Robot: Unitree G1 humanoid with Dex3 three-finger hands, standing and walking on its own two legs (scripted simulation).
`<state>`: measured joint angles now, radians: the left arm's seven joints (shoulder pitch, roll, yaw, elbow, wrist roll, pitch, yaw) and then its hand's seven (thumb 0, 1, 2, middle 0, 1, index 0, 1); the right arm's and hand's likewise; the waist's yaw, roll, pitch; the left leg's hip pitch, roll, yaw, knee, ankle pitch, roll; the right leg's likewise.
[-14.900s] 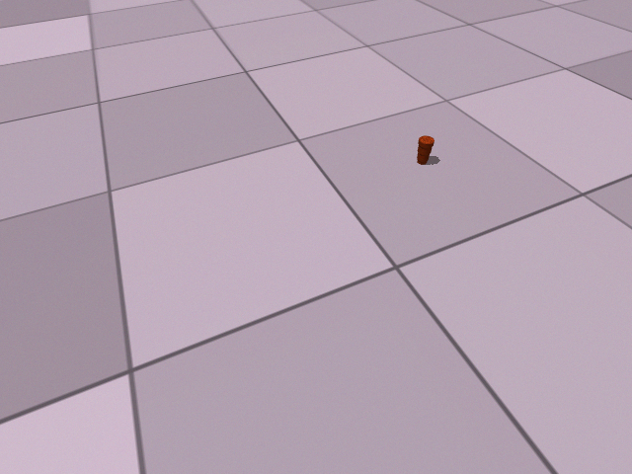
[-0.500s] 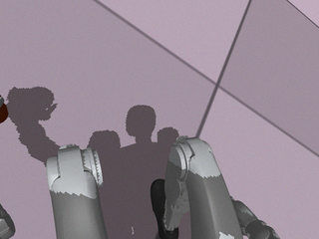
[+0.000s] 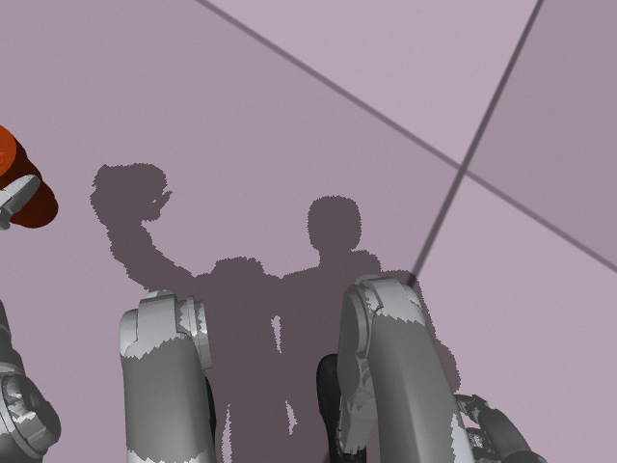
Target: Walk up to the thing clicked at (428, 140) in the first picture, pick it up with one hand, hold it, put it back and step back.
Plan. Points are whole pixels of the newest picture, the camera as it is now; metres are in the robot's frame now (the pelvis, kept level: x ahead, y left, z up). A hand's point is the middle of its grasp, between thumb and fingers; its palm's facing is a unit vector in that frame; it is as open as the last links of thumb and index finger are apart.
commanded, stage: settle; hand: left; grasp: from the side
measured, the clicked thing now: (8, 185) +0.44 +0.35 -0.09
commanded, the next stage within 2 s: lift in 0.88 s
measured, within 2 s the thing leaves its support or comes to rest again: neither
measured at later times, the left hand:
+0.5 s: hand out of the picture +0.45 +0.35 +0.00, palm faces +0.44 -0.89 -0.08, open 6.8 cm
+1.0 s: hand out of the picture +0.45 +0.34 +0.02, palm faces +0.45 -0.89 -0.07, open 6.7 cm
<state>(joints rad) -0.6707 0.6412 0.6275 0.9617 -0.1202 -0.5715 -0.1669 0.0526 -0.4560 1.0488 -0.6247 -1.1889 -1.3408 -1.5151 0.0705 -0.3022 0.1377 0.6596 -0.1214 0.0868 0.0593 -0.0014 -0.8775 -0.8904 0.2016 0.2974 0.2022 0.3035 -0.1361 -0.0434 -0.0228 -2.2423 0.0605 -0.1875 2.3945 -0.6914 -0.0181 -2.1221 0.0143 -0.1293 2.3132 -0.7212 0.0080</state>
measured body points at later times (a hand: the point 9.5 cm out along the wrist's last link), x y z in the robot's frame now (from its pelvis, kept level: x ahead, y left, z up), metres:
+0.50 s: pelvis +0.00 +0.00 +0.02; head +0.21 +0.07 +0.41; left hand +0.42 +0.39 +0.01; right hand +0.12 -0.27 -0.10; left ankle +0.08 +0.13 -0.31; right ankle +0.10 -0.12 -0.31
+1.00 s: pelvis +0.00 +0.00 +0.03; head +0.21 +0.07 +0.43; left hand +0.42 +0.38 +0.02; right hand +0.11 -0.27 -0.09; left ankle +0.08 +0.13 -0.31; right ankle +0.10 -0.12 -0.31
